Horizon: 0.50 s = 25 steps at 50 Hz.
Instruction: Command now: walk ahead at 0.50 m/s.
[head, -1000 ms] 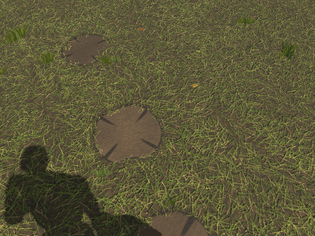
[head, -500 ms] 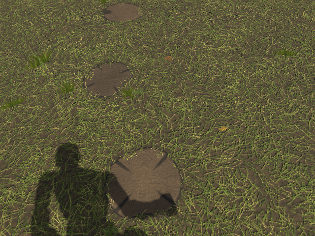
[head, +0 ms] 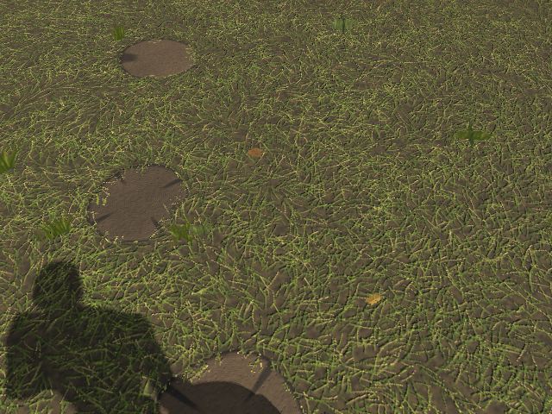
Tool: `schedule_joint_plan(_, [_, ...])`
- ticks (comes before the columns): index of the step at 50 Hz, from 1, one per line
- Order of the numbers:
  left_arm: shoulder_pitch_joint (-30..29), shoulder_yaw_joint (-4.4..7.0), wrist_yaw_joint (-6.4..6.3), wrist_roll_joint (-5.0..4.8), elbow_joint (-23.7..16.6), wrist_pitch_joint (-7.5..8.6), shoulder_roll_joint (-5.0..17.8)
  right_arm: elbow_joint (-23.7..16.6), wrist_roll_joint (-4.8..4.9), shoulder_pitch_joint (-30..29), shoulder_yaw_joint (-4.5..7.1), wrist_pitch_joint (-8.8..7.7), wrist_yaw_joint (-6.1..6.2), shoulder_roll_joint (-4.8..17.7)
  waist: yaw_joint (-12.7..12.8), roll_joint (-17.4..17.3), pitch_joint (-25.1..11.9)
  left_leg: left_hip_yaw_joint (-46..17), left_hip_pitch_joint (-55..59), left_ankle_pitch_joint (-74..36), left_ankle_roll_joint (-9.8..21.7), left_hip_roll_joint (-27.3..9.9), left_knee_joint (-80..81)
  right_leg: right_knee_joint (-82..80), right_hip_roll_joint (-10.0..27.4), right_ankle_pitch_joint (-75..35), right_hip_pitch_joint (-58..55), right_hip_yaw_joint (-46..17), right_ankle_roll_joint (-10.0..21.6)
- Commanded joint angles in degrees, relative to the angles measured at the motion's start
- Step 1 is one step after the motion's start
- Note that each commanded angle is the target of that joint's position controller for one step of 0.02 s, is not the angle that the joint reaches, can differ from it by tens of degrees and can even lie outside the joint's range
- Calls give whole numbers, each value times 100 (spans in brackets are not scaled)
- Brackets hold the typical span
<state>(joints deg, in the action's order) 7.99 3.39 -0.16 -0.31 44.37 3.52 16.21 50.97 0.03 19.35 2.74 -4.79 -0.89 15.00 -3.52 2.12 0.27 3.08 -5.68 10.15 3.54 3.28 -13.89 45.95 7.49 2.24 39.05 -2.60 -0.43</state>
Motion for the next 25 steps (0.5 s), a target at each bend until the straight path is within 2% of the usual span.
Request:
schedule_joint_plan(1, [-495,3,63,-25,-390,100,188,-284,60,-91,224,-56,71,1018,3,-535,208,-660,-200,-1015,795,-1394,707,-879,-133,-771,-282,183,-34])
schedule_joint_plan(4, [-935,-11,156,-67,-544,139,218,-122,93,207,245,28,77,1065,-151,-555,346,-703,273,-970,784,-1600,525,-1347,-242,-676,-229,210,33])
schedule_joint_plan(7, [-997,16,245,-71,-633,184,355,-37,128,216,293,121,110,1142,-33,-652,354,-803,784,-1385,672,-1858,171,-1647,-321,-109,-313,189,246])
schedule_joint_plan(8, [-822,47,255,-67,-595,195,437,-32,132,157,309,147,124,1180,93,-709,252,-797,880,-1829,612,-1880,-40,-1707,-400,97,-602,253,328])
schedule_joint_plan(9, [-405,116,247,-47,-483,205,558,-51,143,21,315,174,137,1209,368,-741,6,-668,877,-2713,515,-1775,-530,-1843,-567,174,-1243,417,442])
schedule_joint_plan(10, [443,254,207,-22,-203,203,801,-67,127,-12,268,201,148,1083,755,-634,-537,-430,635,-3311,364,-1474,-1518,-1893,-709,96,-2442,545,607])
schedule_joint_plan(11, [1478,383,149,35,10,188,1207,-200,7,38,143,197,160,804,1115,-85,-1397,-161,-437,-2118,140,-1143,-3220,-1659,168,-86,-4188,-418,961])
schedule_joint_plan(12, [1786,480,153,35,142,153,1698,-301,-14,734,-62,63,104,120,744,1467,-2043,-167,-2832,1473,-243,-39,-5254,-2229,1423,1070,-6123,-3158,1909])
schedule_joint_plan(13, [1815,328,161,-43,105,150,1122,-223,97,417,44,-69,65,640,1001,1080,-2085,-950,-3570,2327,-200,-197,-5992,-2776,1442,1927,-6140,-3837,1883])
schedule_joint_plan(14, [1387,243,142,-32,43,163,903,-405,239,-121,132,-155,30,957,972,768,-1231,-902,-3983,1902,-108,-495,-6128,-2877,1261,1839,-5476,-3041,1625])
schedule_joint_plan(15, [1000,200,130,1,-28,159,785,-479,226,-446,120,-183,48,923,825,321,-795,-739,-3860,1374,-87,-788,-5902,-2978,1043,1367,-4709,-2391,1486])
schedule_joint_plan(16, [698,154,141,41,-54,163,626,-501,131,-601,141,-168,67,882,664,135,-430,-696,-3645,1025,-118,-961,-5530,-3155,854,842,-3994,-1938,1432])
schedule_joint_plan(17, [515,107,139,101,-72,190,473,-452,120,-461,164,-98,65,832,457,256,-358,-770,-3271,782,-132,-1118,-5321,-3323,731,524,-3567,-1569,1363])
schedule_joint_plan(19, [450,120,143,86,-4,266,469,-358,148,-250,137,70,72,606,306,281,-258,-780,-2961,600,-205,-1183,-5058,-3650,668,256,-3130,-1085,1374])
schedule_joint_plan(22, [579,182,78,123,172,331,644,-476,131,-576,138,184,102,522,331,98,43,-949,-3349,-66,-339,-1147,-4496,-3940,673,-118,-3005,-451,1359])
schedule_joint_plan(25, [605,182,15,117,263,318,682,-575,115,-892,148,160,51,479,413,86,139,-909,-3417,-1090,-362,-1017,-3585,-4006,502,-422,-3148,233,1148])
